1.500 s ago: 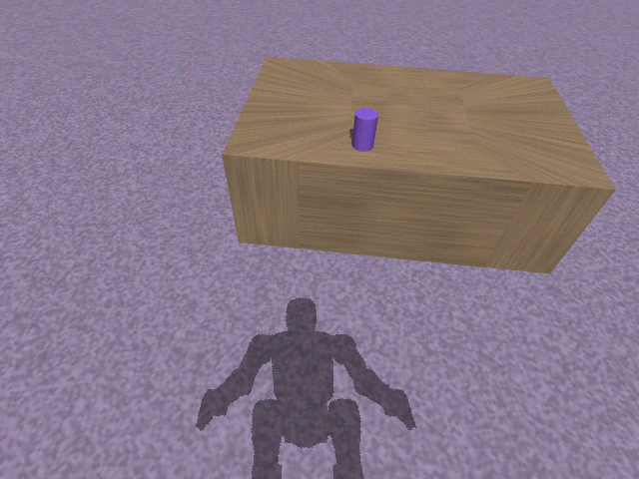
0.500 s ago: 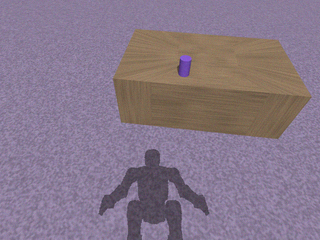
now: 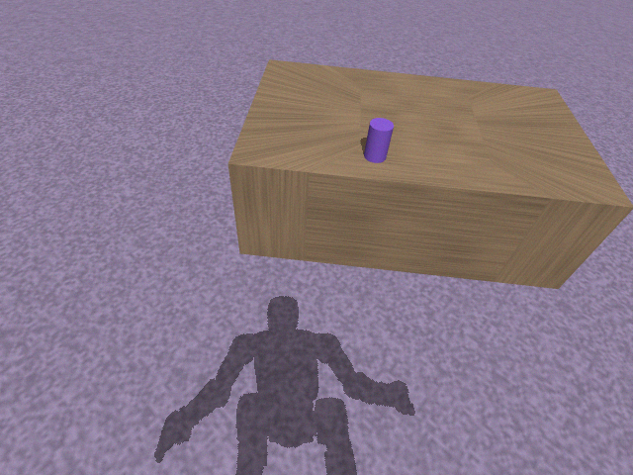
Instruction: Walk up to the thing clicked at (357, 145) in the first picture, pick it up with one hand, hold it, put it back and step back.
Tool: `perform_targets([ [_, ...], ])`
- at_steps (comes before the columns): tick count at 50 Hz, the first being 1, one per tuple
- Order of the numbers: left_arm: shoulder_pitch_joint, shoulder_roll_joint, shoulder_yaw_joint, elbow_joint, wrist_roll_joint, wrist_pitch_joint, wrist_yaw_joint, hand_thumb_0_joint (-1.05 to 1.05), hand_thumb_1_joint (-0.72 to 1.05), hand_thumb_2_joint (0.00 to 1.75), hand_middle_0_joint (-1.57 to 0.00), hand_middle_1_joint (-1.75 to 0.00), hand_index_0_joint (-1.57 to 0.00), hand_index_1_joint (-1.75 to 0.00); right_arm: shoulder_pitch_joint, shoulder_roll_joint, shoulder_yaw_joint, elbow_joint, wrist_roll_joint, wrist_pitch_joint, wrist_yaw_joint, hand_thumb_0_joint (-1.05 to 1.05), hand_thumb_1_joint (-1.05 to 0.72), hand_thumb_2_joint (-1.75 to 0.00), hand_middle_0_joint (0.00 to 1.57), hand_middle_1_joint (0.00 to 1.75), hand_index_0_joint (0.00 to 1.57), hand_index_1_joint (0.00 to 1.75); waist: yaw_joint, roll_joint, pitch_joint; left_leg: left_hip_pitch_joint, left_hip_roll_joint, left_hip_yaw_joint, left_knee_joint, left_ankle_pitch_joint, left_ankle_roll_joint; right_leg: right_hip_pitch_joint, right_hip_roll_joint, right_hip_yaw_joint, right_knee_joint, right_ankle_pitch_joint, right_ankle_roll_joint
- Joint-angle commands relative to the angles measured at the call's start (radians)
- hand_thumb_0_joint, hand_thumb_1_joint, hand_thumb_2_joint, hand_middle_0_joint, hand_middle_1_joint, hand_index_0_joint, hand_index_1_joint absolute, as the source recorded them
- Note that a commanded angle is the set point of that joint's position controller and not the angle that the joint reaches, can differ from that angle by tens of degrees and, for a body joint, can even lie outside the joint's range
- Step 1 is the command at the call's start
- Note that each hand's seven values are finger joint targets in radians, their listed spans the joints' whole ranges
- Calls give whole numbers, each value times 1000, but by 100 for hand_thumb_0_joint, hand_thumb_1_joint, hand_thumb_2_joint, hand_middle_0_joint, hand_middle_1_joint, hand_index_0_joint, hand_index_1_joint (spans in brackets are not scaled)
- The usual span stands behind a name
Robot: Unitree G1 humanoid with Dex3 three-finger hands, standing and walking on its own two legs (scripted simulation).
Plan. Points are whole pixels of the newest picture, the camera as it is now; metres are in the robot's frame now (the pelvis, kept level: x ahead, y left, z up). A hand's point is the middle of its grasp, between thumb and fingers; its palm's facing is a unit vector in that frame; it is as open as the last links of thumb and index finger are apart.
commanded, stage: walk up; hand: right
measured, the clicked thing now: (378, 140) +1.13 -0.22 -0.25
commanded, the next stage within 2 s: none
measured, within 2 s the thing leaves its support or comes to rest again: neither
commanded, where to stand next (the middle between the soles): +0.72 +0.04 m, yaw -5 degrees
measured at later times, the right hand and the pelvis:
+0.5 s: hand (492, 430) +0.23 -0.28 -0.16, palm faces +0.01 +0.96 -0.28, open 7.4 cm; pelvis +0.21 -0.02 +0.01, yaw -3 degrees
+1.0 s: hand (435, 281) +0.48 -0.23 -0.11, palm faces +0.05 +0.93 -0.37, open 7.4 cm; pelvis +0.42 +0.04 +0.01, yaw -4 degrees
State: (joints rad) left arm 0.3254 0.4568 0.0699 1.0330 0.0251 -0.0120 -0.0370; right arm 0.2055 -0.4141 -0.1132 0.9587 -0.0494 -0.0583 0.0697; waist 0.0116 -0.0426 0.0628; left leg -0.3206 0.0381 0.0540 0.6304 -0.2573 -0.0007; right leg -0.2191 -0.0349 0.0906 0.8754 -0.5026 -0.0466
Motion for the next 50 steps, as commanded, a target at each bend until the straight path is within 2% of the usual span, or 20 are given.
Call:
perform_targets([
  [1, -69, 209, 30, -131, -19, -56, 9, 0, 90, 90, -20, -30, -20, -30, 24, -310, -61, -87, 23, -12, -23, 0, -90, -90, 20, 30, 20, 30, -41, 171, 59, 189, 341, -552, -479, -522, 236, -433, -24, 52, 263, 74, -11],
  [5, -3, 180, 30, -100, -24, -52, -15, 0, 90, 90, -20, -30, -20, -30, 39, -245, -31, -105, 33, -32, -27, 0, -90, -90, 20, 30, 20, 30, -20, 183, 60, 153, 229, -260, -463, -208, 185, -331, -38, -13, 80, 201, 32],
  [10, -131, 159, 32, -172, -13, -53, -38, 0, 90, 90, -20, -30, -20, -30, 70, -259, -33, -130, 33, -35, -21, 0, -90, -90, 20, 30, 20, 30, -42, 189, 101, 131, 228, -165, -480, -177, 216, -288, -64, -76, -149, 276, 47],
  [14, -156, 138, 34, -181, -14, -66, -38, 0, 90, 90, -20, -30, -20, -30, 91, -241, -24, -149, 40, -30, -20, 0, -90, -90, 20, 30, 20, 30, -35, 135, 55, 122, 204, -104, -372, 2, 190, -148, -24, -132, -268, 345, 20],
  [18, 65, 181, 64, -133, -11, -86, -8, 0, 90, 90, -20, -30, -20, -30, 111, -188, 0, -178, 40, -17, -24, 0, -90, -90, 20, 30, 20, 30, 88, -63, -118, 54, 93, 23, 113, 268, 125, 252, 33, -168, -389, 304, -17],
  [20, 165, 317, 97, -140, -20, -97, 14, 0, 90, 90, -20, -30, -20, -30, 190, -150, 19, -196, 49, -12, -26, 0, -90, -90, 20, 30, 20, 30, 97, -260, -182, -297, -80, -9, 498, -265, 46, 451, -367, 550, -599, 142, -160],
  [21, 96, 328, 95, -164, -29, -94, 15, 0, 90, 90, -20, -30, -20, -30, 153, -231, 2, -173, 39, 0, -40, 0, -90, -90, 20, 30, 20, 30, 90, -187, -141, -307, -10, -89, 568, -294, 44, 359, -415, 632, -596, 98, -245],
  [22, 60, 287, 85, -185, -38, -90, 18, 0, 90, 90, -20, -30, -20, -30, 104, -244, -4, -169, 35, -3, -41, 0, -90, -90, 20, 30, 20, 30, 82, -94, -66, -316, 19, -128, 589, -256, 42, 253, -389, 558, -616, 133, -261],
  [24, -4, 227, 64, -204, -43, -96, 25, 0, 90, 90, -20, -30, -20, -30, 134, -205, 4, -143, 55, 1, -34, 0, -90, -90, 20, 30, 20, 30, 20, -33, -32, -268, 47, -155, 540, -135, 48, 181, -264, 254, -576, 349, -173],
  [26, -12, 201, 51, -204, -39, -104, 26, 0, 90, 90, -20, -30, -20, -30, 167, -170, 9, -136, 46, 14, -24, 0, -90, -90, 20, 30, 20, 30, -10, -64, -21, -184, 42, -119, 471, -71, 33, 74, -203, 118, -571, 508, -141],
  [32, -17, 233, 62, -255, -17, -119, 25, 0, 90, 90, -20, -30, -20, -30, 50, -154, -7, -190, 29, 21, 8, 0, -90, -90, 20, 30, 20, 30, 7, -83, 25, -194, 86, -71, 188, 18, -17, 19, -217, 11, -603, 426, -179],
  [37, 9, 243, 59, -249, -21, -111, 26, 0, 90, 90, -20, -30, -20, -30, -24, -153, -20, -211, 25, -3, 19, 0, -90, -90, 20, 30, 20, 30, 21, -74, -21, -19, 55, -14, -21, 103, 25, 15, -214, -19, -486, 483, -134],
  [39, -22, 242, 55, -263, -22, -105, 27, 0, 90, 90, -20, -30, -20, -30, 98, -177, -35, -173, 22, -7, 15, 0, -90, -90, 20, 30, 20, 30, -57, -9, -74, 175, 21, 13, -79, 138, 44, -49, -206, -27, -363, 488, -109],
  [40, 0, 204, 39, -264, -22, -101, 28, 0, 90, 90, -20, -30, -20, -30, 183, -216, -52, -142, 17, -12, 6, 0, -90, -90, 20, 30, 20, 30, -97, 93, -126, 316, -10, 13, -96, 60, 71, -105, -136, -82, -163, 511, -86],
  [41, 47, 133, 15, -269, -26, -98, 29, 0, 90, 90, -20, -30, -20, -30, 298, -287, -76, -121, 1, -17, -6, 0, -90, -90, 20, 30, 20, 30, -147, 289, -179, 429, 117, -188, -179, -111, 120, -230, -51, -124, 128, 413, -44],
  [42, 93, 71, 1, -271, -35, -92, 26, 0, 90, 90, -20, -30, -20, -30, 265, -333, -78, -156, 10, -23, -15, 0, -90, -90, 20, 30, 20, 30, -95, 404, -141, 457, 322, -592, -314, -242, 174, -435, 88, -98, 275, -12, -6],
  [43, 87, 190, 28, -244, -32, -81, 44, 0, 90, 90, -20, -30, -20, -30, 220, -349, -81, -171, 44, -20, -15, 0, -90, -90, 20, 30, 20, 30, -94, 302, -137, 431, 392, -689, -351, -265, 267, -451, 38, -47, 356, -51, -21],
  [45, 30, 212, 24, -229, -31, -83, 42, 0, 90, 90, -20, -30, -20, -30, 140, -286, -58, -192, 56, -15, -26, 0, -90, -90, 20, 30, 20, 30, -62, 187, -26, 237, 331, -483, -349, -93, 255, -415, -9, 12, 362, 51, -18],
  [47, 73, 184, 24, -198, -41, -80, 24, 0, 90, 90, -20, -30, -20, -30, 89, -228, -25, -204, 54, -26, -29, 0, -90, -90, 20, 30, 20, 30, -20, 192, 20, 127, 225, -259, -343, 99, 174, -327, -42, -8, 230, 130, -10],
  [50, 86, 157, 24, -192, -38, -71, 9, 0, 90, 90, -20, -30, -20, -30, 97, -245, -23, -213, 51, -32, -30, 0, -90, -90, 20, 30, 20, 30, -12, 231, -4, 121, 209, -186, -332, 161, 205, -271, -52, -82, 96, 166, 27],
])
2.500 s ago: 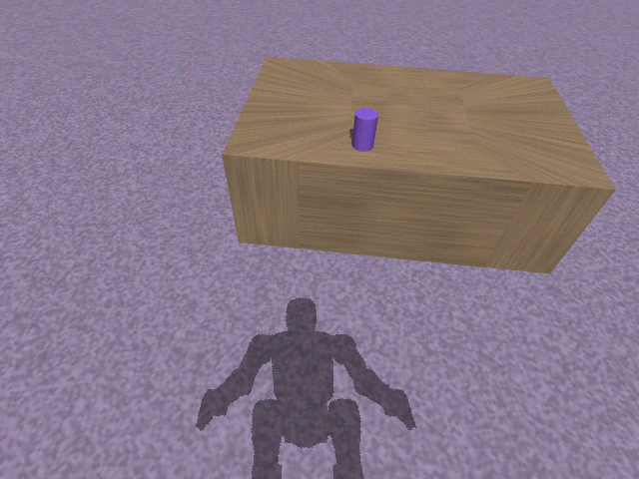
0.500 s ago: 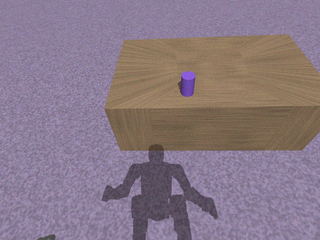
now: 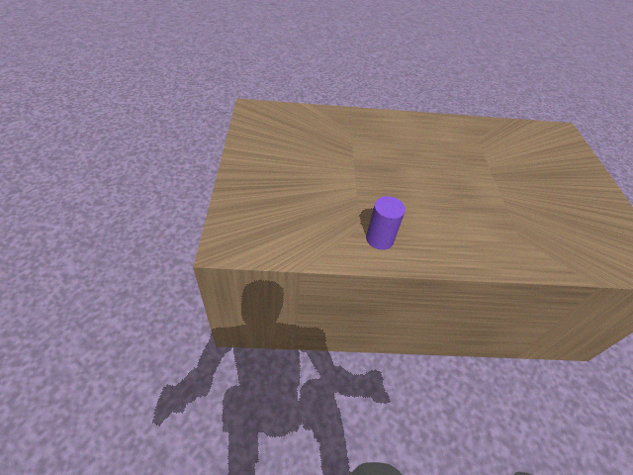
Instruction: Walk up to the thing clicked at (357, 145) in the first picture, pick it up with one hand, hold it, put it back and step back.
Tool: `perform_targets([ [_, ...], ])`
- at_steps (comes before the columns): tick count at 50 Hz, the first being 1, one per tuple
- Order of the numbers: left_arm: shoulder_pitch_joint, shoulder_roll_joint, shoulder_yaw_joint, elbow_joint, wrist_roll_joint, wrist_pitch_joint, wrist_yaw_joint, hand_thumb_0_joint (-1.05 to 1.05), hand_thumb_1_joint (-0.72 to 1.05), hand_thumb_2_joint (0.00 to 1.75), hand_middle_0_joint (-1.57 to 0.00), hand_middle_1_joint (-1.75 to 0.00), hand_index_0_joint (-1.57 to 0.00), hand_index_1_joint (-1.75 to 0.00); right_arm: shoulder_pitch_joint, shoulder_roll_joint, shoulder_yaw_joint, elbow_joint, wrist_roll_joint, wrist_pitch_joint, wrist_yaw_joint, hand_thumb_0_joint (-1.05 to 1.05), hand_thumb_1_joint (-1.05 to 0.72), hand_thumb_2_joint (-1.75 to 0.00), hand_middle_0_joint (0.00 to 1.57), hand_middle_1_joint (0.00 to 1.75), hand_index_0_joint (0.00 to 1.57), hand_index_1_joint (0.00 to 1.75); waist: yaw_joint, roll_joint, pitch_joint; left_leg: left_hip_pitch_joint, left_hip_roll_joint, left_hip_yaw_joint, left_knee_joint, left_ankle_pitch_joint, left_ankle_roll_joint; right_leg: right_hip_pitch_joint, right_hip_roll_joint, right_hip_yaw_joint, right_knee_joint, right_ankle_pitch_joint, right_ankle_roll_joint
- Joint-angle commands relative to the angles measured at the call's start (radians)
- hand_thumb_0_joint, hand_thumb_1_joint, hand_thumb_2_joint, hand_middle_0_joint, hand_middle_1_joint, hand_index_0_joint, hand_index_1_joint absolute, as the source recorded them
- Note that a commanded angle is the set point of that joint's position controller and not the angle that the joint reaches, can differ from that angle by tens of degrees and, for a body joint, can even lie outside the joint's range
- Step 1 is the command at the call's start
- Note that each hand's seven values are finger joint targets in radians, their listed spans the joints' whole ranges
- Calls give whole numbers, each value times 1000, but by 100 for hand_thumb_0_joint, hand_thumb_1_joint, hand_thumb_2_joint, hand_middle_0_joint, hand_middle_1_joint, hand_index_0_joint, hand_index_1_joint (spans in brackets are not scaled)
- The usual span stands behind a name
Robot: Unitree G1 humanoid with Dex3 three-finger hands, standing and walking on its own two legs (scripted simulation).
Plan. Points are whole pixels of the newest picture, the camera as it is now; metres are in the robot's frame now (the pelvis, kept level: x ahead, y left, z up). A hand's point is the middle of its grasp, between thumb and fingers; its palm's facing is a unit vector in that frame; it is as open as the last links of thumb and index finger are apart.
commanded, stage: walk up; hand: right
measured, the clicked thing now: (384, 223) +0.73 -0.21 -0.26
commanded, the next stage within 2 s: none
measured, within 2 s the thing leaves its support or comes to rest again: neither
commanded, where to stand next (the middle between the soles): +0.30 +0.02 m, yaw -2 degrees
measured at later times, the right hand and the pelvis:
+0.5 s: hand (482, 415) +0.24 -0.27 -0.15, palm faces -0.08 +0.95 -0.30, open 7.4 cm; pelvis +0.16 -0.01 +0.00, yaw +0 degrees
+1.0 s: hand (430, 358) +0.33 -0.21 -0.15, palm faces -0.02 +0.93 -0.36, open 7.4 cm; pelvis +0.22 +0.05 -0.01, yaw -1 degrees
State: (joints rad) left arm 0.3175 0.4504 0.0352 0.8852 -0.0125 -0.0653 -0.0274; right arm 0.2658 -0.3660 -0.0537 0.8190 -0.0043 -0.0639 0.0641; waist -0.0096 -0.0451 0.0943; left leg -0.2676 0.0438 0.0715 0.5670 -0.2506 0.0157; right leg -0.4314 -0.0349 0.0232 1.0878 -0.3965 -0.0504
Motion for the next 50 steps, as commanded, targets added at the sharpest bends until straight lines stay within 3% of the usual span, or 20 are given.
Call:
perform_targets([
  [1, 71, 156, 57, -56, 3, -18, -3, 0, 90, 90, -20, -30, -20, -30, 43, -293, -84, -80, 2, -25, -24, 0, -90, -90, 20, 30, 20, 30, 1, 237, -33, 90, 211, -195, -262, 170, 212, -78, -58, -32, -181, 51, 40],
  [5, -12, 145, 68, -79, 18, -24, -11, 0, 90, 90, -20, -30, -20, -30, 71, -305, -85, -89, -5, -20, -18, 0, -90, -90, 20, 30, 20, 30, -18, 219, -26, 53, 223, -185, -262, 129, 230, -8, -52, -66, -349, 119, 38],
  [10, 147, 173, 96, -15, 23, -45, 8, 0, 90, 90, -20, -30, -20, -30, 5, -241, -59, -130, 0, 8, -11, 0, -90, -90, 20, 30, 20, 30, 85, 64, -113, -111, 117, -80, 46, 34, 140, 383, 32, -105, -549, 252, 22],
  [11, 225, 219, 116, -6, 27, -51, 20, 0, 90, 90, -20, -30, -20, -30, 27, -205, -46, -134, 1, 9, -11, 0, -90, -90, 20, 30, 20, 30, 134, -86, -156, -189, 52, -28, 276, -12, 105, 491, -35, 9, -636, 128, -2],
  [12, 236, 307, 137, -26, 33, -59, 32, 0, 90, 90, -20, -30, -20, -30, 87, -141, -26, -142, 1, 15, -10, 0, -90, -90, 20, 30, 20, 30, 111, -266, -148, -378, -64, -8, 500, -283, 41, 538, -301, 456, -773, -38, -77],
  [13, 165, 319, 127, -64, 27, -58, 35, 0, 90, 90, -20, -30, -20, -30, 95, -222, -45, -119, -7, 34, -18, 0, -90, -90, 20, 30, 20, 30, 92, -103, -109, -404, -48, -110, 582, -294, 25, 447, -411, 626, -860, -222, -171],
  [14, 112, 328, 123, -73, 17, -53, 34, 0, 90, 90, -20, -30, -20, -30, 83, -277, -64, -107, -14, 42, -24, 0, -90, -90, 20, 30, 20, 30, 69, -101, -58, -405, 3, -135, 607, -315, 25, 356, -441, 672, -864, -276, -232],
  [17, 66, 241, 99, -89, 12, -62, 36, 0, 90, 90, -20, -30, -20, -30, 73, -269, -65, -60, 0, 36, -20, 0, -90, -90, 20, 30, 20, 30, 46, -27, -9, -368, 33, -198, 567, -167, 15, 295, -291, 350, -822, 59, -157],
  [19, 51, 240, 95, -82, 14, -64, 39, 0, 90, 90, -20, -30, -20, -30, 111, -244, -65, -40, -5, 45, -10, 0, -90, -90, 20, 30, 20, 30, 18, -78, -15, -314, 37, -170, 523, -100, -1, 243, -242, 210, -800, 198, -150],
  [25, 30, 241, 93, -113, 29, -59, 34, 0, 90, 90, -20, -30, -20, -30, 25, -215, -71, -53, -19, 54, 7, 0, -90, -90, 20, 30, 20, 30, 35, -113, 6, -208, 52, -77, 265, -28, -28, 131, -209, 63, -791, 148, -153],
  [29, 37, 222, 69, -103, 26, -37, 38, 0, 90, 90, -20, -30, -20, -30, -27, -174, -54, -43, -9, 35, -15, 0, -90, -90, 20, 30, 20, 30, 41, -122, -59, -64, 7, -17, 102, 68, -16, 141, -192, -3, -608, 571, -133],
  [32, 3, 159, 39, -115, 15, -11, 43, 0, 90, 90, -20, -30, -20, -30, 99, -240, -74, 25, -16, 15, -39, 0, -90, -90, 20, 30, 20, 30, -36, 80, -153, 171, 9, -57, -79, 189, 35, 57, -118, -53, -321, 372, -57],
  [33, 56, 88, 17, -116, 3, -5, 44, 0, 90, 90, -20, -30, -20, -30, 109, -325, -90, 17, -26, 9, -48, 0, -90, -90, 20, 30, 20, 30, -29, 310, -184, 232, 226, -346, -146, 245, 90, -68, -10, -93, -149, 95, 9],
  [34, 102, 90, 12, -91, -4, 14, 52, 0, 90, 90, -20, -30, -20, -30, 49, -325, -78, -17, -15, 7, -54, 0, -90, -90, 20, 30, 20, 30, 13, 232, -176, 175, 325, -501, -195, 194, 176, -67, 43, -24, -117, -172, 23],
  [35, 93, 156, 30, -58, 2, 27, 62, 0, 90, 90, -20, -30, -20, -30, 15, -360, -87, -10, -1, 12, -52, 0, -90, -90, 20, 30, 20, 30, -1, 258, -181, 139, 354, -535, -203, 96, 239, -34, -8, 9, -65, -204, 13],
  [39, 60, 162, 39, 4, -1, 31, 51, 0, 90, 90, -20, -30, -20, -30, -87, -282, -51, -13, -7, 14, -66, 0, -90, -90, 20, 30, 20, 30, 26, 270, -124, 14, 189, -247, -148, 193, 148, 17, -32, 21, -153, -88, 15],
  [44, 28, 136, 37, 52, 10, 37, 53, 0, 90, 90, -20, -30, -20, -30, -119, -279, -43, -2, -6, 23, -71, 0, -90, -90, 20, 30, 20, 30, 20, 278, -132, 9, 229, -257, -111, 269, 176, 98, -8, -42, -323, -56, 36],
  [47, 19, 128, 43, 82, 23, 29, 52, 0, 90, 90, -20, -30, -20, -30, -157, -259, -31, 4, 5, 33, -72, 0, -90, -90, 20, 30, 20, 30, 47, 190, -157, -43, 198, -204, -19, 270, 137, 239, 16, -62, -553, 118, 26],
  [49, -35, 185, 57, 73, 40, 18, 55, 0, 90, 90, -20, -30, -20, -30, -157, -186, -8, 8, 22, 35, -71, 0, -90, -90, 20, 30, 20, 30, 38, 17, -156, -124, 127, -150, 79, 163, 44, 275, -126, 164, -643, 257, -38],
  [50, -121, 224, 54, 51, 33, 16, 48, 0, 90, 90, -20, -30, -20, -30, -162, -174, -5, 26, 26, 38, -72, 0, -90, -90, 20, 30, 20, 30, 2, -57, -115, -48, 22, -77, 87, -41, 9, 111, -216, 280, -685, 206, -103],
])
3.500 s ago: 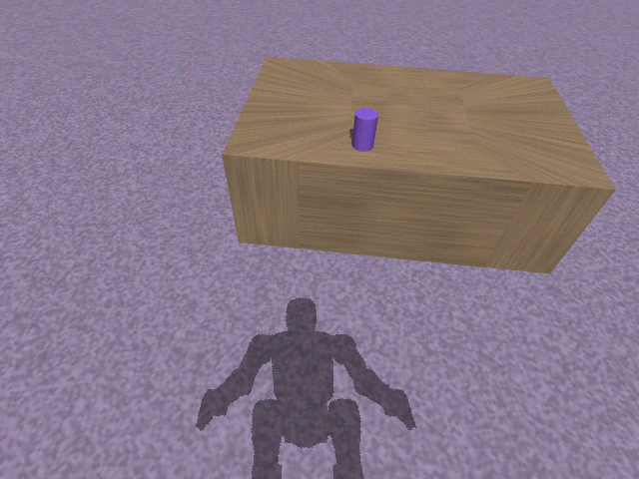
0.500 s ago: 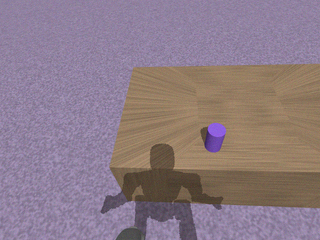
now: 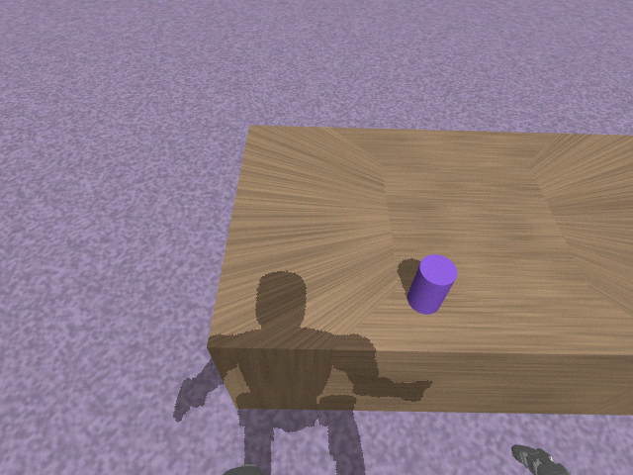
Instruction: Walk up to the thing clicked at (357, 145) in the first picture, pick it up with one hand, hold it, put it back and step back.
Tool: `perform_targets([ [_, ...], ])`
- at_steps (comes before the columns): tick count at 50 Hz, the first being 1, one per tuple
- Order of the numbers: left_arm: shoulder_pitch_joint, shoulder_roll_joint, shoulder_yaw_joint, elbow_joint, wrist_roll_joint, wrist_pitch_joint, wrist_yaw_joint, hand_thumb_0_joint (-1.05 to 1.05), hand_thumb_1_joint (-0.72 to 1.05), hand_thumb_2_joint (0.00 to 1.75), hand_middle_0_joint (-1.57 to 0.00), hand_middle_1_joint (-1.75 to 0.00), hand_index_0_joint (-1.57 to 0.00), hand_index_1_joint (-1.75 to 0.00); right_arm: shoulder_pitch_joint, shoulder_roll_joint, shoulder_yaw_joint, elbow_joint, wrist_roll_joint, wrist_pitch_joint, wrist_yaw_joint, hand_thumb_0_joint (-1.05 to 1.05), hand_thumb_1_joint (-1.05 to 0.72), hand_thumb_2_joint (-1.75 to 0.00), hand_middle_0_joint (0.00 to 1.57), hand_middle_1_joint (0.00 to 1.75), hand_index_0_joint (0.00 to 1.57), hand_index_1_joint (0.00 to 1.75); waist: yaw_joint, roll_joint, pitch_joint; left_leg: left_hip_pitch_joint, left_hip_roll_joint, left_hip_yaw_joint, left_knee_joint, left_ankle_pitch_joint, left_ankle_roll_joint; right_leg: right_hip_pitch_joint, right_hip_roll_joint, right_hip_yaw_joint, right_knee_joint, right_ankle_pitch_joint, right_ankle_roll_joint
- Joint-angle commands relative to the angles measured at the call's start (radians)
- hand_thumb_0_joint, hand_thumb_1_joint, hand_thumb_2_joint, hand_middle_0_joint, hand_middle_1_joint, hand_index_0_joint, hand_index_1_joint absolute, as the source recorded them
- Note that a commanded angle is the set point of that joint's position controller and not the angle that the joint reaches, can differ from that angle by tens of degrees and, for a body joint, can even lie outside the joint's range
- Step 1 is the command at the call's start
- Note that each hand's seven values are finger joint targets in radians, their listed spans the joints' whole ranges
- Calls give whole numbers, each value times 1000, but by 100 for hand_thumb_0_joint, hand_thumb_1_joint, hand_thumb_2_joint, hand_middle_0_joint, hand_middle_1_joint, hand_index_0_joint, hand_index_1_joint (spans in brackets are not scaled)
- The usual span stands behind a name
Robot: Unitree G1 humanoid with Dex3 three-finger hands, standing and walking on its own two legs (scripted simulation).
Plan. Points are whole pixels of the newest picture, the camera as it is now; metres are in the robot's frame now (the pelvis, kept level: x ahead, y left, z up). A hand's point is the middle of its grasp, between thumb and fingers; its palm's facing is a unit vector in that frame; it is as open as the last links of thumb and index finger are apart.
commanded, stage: walk up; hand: right
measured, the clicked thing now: (430, 285) +0.52 -0.25 -0.24
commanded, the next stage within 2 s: stand in 1.14 s
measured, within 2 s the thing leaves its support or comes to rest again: neither
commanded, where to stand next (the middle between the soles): +0.08 -0.03 m, yaw -1 degrees
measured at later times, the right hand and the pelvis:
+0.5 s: hand out of the picture +0.08 -0.27 -0.13, palm faces +0.01 +0.93 -0.36, open 7.4 cm; pelvis +0.02 -0.01 +0.03, yaw -2 degrees
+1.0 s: hand out of the picture +0.11 -0.25 -0.12, palm faces +0.01 +0.94 -0.33, open 7.4 cm; pelvis +0.03 +0.00 +0.03, yaw -2 degrees
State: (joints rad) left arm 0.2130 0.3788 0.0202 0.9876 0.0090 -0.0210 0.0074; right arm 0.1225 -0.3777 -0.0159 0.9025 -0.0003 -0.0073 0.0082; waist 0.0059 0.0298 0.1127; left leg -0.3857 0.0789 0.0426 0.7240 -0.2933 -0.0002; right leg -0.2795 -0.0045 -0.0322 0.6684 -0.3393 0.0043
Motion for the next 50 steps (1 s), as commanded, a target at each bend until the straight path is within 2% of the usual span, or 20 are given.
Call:
perform_targets([
  [1, -103, 287, 58, -62, 9, -22, 5, 0, 90, 90, -20, -30, -20, -30, 13, -178, -52, -14, 16, -16, -20, 0, -90, -90, 20, 30, 20, 30, -46, -145, -105, 213, -14, -52, -97, -86, 26, -175, -254, 315, -252, 97, -169],
  [2, -115, 242, 44, -66, 4, -18, 1, 0, 90, 90, -20, -30, -20, -30, 33, -196, -54, 4, 7, -23, -19, 0, -90, -90, 20, 30, 20, 30, -59, -113, -110, 265, 19, -90, -199, -25, 34, -181, -206, 238, -215, 108, -117],
  [3, -92, 202, 34, -52, -4, -17, -2, 0, 90, 90, -20, -30, -20, -30, -9, -224, -57, 9, 6, -33, -15, 0, -90, -90, 20, 30, 20, 30, -36, -49, -123, 248, 64, -132, -245, 9, 50, -142, -139, 160, -191, 102, -69],
  [4, -78, 203, 34, -34, -4, -15, -3, 0, 90, 90, -20, -30, -20, -30, -43, -240, -56, 16, 3, -35, -11, 0, -90, -90, 20, 30, 20, 30, -13, -43, -117, 164, 91, -162, -262, 2, 73, -60, -97, 113, -172, 101, -52],
  [5, -55, 202, 34, -14, -2, -15, -4, 0, 90, 90, -20, -30, -20, -30, -65, -227, -48, 22, 3, -35, -8, 0, -90, -90, 20, 30, 20, 30, 3, -63, -123, 130, 103, -164, -282, -31, 80, -12, -94, 116, -189, 72, -58],
  [6, -51, 203, 34, 0, -1, -17, -6, 0, 90, 90, -20, -30, -20, -30, -74, -217, -41, 30, 3, -34, -5, 0, -90, -90, 20, 30, 20, 30, 7, -80, -108, 108, 94, -151, -292, -47, 73, 8, -105, 140, -220, 60, -63],
  [7, -69, 212, 34, 0, -1, -20, -8, 0, 90, 90, -20, -30, -20, -30, -70, -207, -35, 40, 1, -35, -4, 0, -90, -90, 20, 30, 20, 30, 0, -99, -106, 130, 70, -121, -295, -37, 60, -2, -119, 165, -238, 74, -67],
  [8, -86, 212, 34, 5, -3, -21, -7, 0, 90, 90, -20, -30, -20, -30, -68, -198, -30, 53, 2, -36, -4, 0, -90, -90, 20, 30, 20, 30, -5, -92, -105, 152, 56, -100, -291, 26, 46, 1, -130, 174, -252, 106, -69],
  [9, -110, 215, 34, 8, -5, -21, -8, 0, 90, 90, -20, -30, -20, -30, -56, -199, -31, 70, 2, -37, -5, 0, -90, -90, 20, 30, 20, 30, -14, -90, -104, 168, 46, -91, -294, 61, 36, -1, -132, 171, -256, 129, -67],
  [11, -117, 209, 29, 19, -8, -20, -7, 0, 90, 90, -20, -30, -20, -30, -70, -201, -28, 96, 3, -37, -4, 0, -90, -90, 20, 30, 20, 30, -10, -72, -120, 208, 49, -82, -302, 101, 33, 10, -135, 165, -284, 148, -62],
  [14, -140, 204, 27, 35, -11, -16, -7, 0, 90, 90, -20, -30, -20, -30, -76, -197, -24, 124, 0, -37, -4, 0, -90, -90, 20, 30, 20, 30, -8, -62, -122, 230, 50, -72, -332, 121, 24, 25, -134, 165, -327, 148, -54],
  [20, -173, 199, 29, 65, -12, -9, -8, 0, 90, 90, -20, -30, -20, -30, -82, -189, -17, 169, -2, -40, -8, 0, -90, -90, 20, 30, 20, 30, -5, -45, -157, 254, 64, -62, -375, 196, 15, 113, -131, 146, -350, 231, -44],
  [31, -204, 179, 27, 96, -9, -1, -11, 0, 90, 90, -20, -30, -20, -30, -93, -191, -21, 196, -7, -42, -14, 0, -90, -90, 20, 30, 20, 30, -11, -8, -166, 272, 74, -59, -421, 223, 12, 160, -125, 123, -380, 281, -32],
  [35, -200, 175, 25, 104, -8, 3, -12, 0, 90, 90, -20, -30, -20, -30, -100, -193, -24, 195, -7, -41, -15, 0, -90, -90, 20, 30, 20, 30, -9, -6, -145, 271, 77, -67, -442, 182, 12, 137, -119, 121, -389, 241, -28],
  [40, -193, 173, 26, 112, -6, 0, -11, 0, 90, 90, -20, -30, -20, -30, -102, -187, -27, 192, -6, -42, -14, 0, -90, -90, 20, 30, 20, 30, -11, -19, -175, 300, 78, -64, -433, 246, 13, 156, -120, 112, -394, 277, -23],
  [50, -186, 168, 21, 119, -2, -1, -7, 0, 90, 90, -20, -30, -20, -30, -105, -182, -36, 193, -7, -33, -13, 0, -90, -90, 20, 30, 20, 30, -20, -35, -158, 322, 77, -64, -439, 250, 14, 147, -124, 102, -410, 280, -15],
])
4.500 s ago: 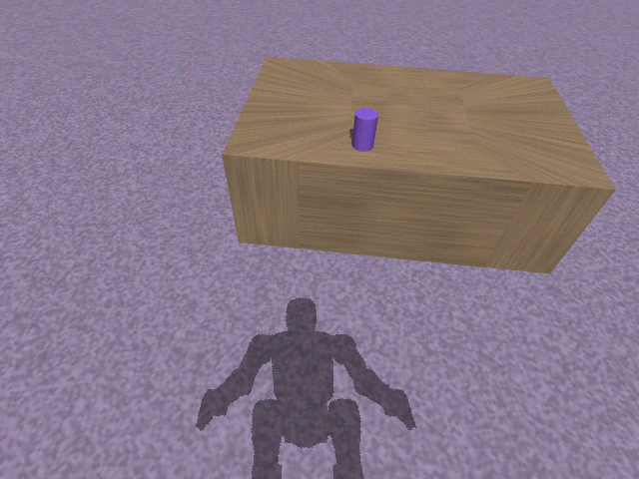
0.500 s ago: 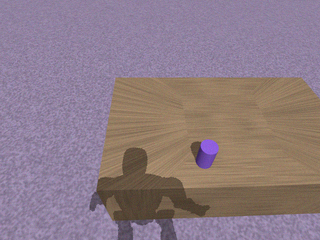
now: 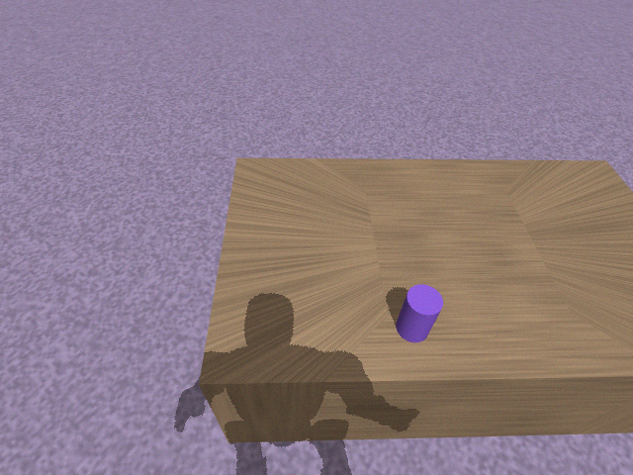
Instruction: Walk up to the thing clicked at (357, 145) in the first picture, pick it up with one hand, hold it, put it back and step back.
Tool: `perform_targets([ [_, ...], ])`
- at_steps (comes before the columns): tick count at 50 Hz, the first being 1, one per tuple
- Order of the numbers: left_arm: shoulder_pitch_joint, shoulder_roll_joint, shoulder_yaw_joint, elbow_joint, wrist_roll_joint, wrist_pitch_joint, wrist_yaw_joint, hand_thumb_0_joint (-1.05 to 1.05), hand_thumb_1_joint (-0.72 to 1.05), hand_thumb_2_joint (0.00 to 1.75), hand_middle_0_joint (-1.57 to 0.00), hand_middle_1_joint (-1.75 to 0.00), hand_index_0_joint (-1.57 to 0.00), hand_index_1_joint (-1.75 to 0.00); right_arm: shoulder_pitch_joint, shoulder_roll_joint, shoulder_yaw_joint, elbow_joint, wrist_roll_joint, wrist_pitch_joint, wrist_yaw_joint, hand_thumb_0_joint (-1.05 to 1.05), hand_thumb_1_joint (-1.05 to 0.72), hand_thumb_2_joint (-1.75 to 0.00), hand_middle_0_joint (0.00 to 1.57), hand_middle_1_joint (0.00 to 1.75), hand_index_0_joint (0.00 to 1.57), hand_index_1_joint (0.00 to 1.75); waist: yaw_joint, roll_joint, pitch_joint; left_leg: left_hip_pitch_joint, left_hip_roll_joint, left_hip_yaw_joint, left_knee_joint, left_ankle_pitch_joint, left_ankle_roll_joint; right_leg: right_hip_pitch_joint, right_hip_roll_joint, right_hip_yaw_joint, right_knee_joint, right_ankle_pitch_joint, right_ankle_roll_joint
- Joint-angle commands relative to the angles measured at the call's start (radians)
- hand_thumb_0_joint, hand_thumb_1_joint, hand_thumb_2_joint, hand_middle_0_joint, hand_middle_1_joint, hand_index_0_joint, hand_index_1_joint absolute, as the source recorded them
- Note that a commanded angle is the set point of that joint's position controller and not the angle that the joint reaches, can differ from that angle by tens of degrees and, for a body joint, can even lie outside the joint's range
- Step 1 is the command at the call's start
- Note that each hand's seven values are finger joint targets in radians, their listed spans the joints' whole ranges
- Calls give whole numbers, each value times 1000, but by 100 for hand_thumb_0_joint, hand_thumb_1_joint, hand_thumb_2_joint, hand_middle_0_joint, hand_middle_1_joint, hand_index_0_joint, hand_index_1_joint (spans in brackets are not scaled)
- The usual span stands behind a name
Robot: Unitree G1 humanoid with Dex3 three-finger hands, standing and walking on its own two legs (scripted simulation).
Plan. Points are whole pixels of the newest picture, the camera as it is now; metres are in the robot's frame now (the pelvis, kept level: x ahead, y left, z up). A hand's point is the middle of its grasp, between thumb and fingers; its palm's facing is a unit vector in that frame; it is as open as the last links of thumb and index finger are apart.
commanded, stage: walk up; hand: right
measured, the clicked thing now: (418, 314) +0.50 -0.24 -0.27
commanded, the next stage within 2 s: stand in 0.14 s
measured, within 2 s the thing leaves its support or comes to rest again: neither
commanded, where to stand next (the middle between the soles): +0.05 -0.03 m, yaw +1 degrees
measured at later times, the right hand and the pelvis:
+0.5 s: hand out of the picture +0.09 -0.25 -0.15, palm faces -0.02 +0.94 -0.34, open 7.4 cm; pelvis +0.01 +0.00 +0.00, yaw +1 degrees
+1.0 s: hand out of the picture +0.09 -0.25 -0.15, palm faces -0.04 +0.94 -0.34, open 7.4 cm; pelvis +0.01 +0.00 +0.00, yaw +1 degrees
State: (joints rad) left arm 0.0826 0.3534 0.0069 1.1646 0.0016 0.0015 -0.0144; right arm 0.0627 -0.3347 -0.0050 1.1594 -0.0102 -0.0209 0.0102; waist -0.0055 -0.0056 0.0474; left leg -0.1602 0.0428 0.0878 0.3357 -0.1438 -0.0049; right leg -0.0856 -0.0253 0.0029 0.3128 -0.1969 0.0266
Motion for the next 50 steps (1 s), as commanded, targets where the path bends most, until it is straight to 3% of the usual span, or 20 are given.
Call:
perform_targets([
  [1, -58, 192, 32, -59, 4, -23, 15, 0, 90, 90, -20, -30, -20, -30, -48, -225, -45, -60, 2, -19, -15, 0, -90, -90, 20, 30, 20, 30, -6, 2, -85, 85, 107, -109, -59, 79, 18, -50, -105, 74, -62, 137, -35],
  [9, -38, 208, 36, -59, 9, -33, 22, 0, 90, 90, -20, -30, -20, -30, -56, -215, -44, -65, 0, -12, -12, 0, -90, -90, 20, 30, 20, 30, -6, 7, -79, 86, 113, -120, -62, 92, 16, -51, -113, 64, -70, 91, -31],
  [13, -26, 208, 37, -66, 8, -37, 22, 0, 90, 90, -20, -30, -20, -30, -52, -220, -44, -67, 2, -15, -11, 0, -90, -90, 20, 30, 20, 30, -4, 17, -99, 106, 112, -113, -47, 159, 18, -32, -122, 68, -67, 166, -33],
  [20, -21, 205, 36, -69, 10, -33, 21, 0, 90, 90, -20, -30, -20, -30, -49, -220, -40, -69, 4, -14, -13, 0, -90, -90, 20, 30, 20, 30, -2, 15, -81, 91, 111, -121, -59, 123, 17, -27, -120, 60, -74, 125, -33],
  [24, -20, 201, 35, -72, 9, -31, 21, 0, 90, 90, -20, -30, -20, -30, -51, -229, -41, -68, 2, -16, -13, 0, -90, -90, 20, 30, 20, 30, 1, 21, -93, 109, 117, -125, -54, 167, 18, -25, -121, 57, -63, 145, -36],
  [27, -16, 204, 36, -75, 10, -32, 21, 0, 90, 90, -20, -30, -20, -30, -34, -226, -40, -68, 2, -14, -13, 0, -90, -90, 20, 30, 20, 30, -2, 12, -86, 93, 112, -123, -57, 131, 20, -17, -125, 60, -78, 130, -34],
  [31, -21, 209, 37, -79, 9, -31, 22, 0, 90, 90, -20, -30, -20, -30, -35, -227, -39, -71, 1, -15, -14, 0, -90, -90, 20, 30, 20, 30, 0, 15, -90, 95, 114, -124, -53, 161, 21, -10, -127, 57, -72, 151, -36],
  [38, -18, 210, 34, -79, 9, -29, 21, 0, 90, 90, -20, -30, -20, -30, -34, -226, -39, -70, 2, -10, -13, 0, -90, -90, 20, 30, 20, 30, -1, 11, -58, 72, 109, -133, -73, 68, 18, -38, -121, 52, -80, 67, -35],
  [50, -5, 214, 35, -84, 10, -32, 23, 0, 90, 90, -20, -30, -20, -30, -21, -226, -37, -69, 2, -16, -14, 0, -90, -90, 20, 30, 20, 30, 0, 15, -99, 111, 115, -130, -43, 205, 20, -8, -128, 48, -62, 169, -35],
])
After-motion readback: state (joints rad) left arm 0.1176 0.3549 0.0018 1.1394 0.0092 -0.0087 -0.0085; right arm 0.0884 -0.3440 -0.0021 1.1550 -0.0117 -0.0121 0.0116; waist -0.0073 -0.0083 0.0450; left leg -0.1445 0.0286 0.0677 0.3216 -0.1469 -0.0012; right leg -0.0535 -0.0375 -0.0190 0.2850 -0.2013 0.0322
